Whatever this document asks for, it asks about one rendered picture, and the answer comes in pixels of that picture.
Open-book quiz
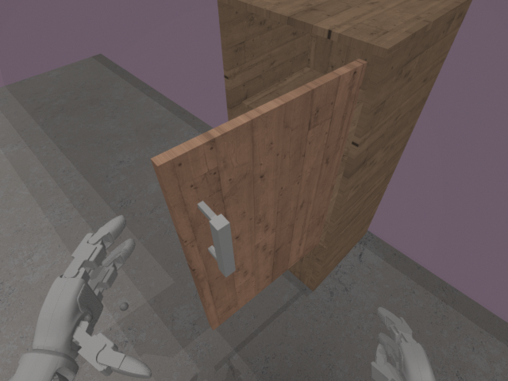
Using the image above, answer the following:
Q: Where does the handle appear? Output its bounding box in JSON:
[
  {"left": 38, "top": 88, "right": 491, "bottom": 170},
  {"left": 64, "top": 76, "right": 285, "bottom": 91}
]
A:
[{"left": 198, "top": 201, "right": 236, "bottom": 277}]

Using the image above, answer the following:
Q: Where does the robot left forearm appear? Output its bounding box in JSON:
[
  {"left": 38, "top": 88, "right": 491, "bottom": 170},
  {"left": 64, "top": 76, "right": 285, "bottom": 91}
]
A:
[{"left": 8, "top": 350, "right": 79, "bottom": 381}]

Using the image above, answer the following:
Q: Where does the right robot hand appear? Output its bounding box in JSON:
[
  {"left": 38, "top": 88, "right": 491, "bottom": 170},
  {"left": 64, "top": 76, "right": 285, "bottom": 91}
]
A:
[{"left": 371, "top": 307, "right": 436, "bottom": 381}]

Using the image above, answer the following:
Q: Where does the cupboard door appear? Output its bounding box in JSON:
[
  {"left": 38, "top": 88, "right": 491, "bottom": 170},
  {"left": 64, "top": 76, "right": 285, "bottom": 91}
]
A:
[{"left": 151, "top": 59, "right": 368, "bottom": 330}]

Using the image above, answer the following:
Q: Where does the left robot hand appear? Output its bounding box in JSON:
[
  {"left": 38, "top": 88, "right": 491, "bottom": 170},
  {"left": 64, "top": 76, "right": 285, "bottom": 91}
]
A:
[{"left": 32, "top": 215, "right": 152, "bottom": 379}]

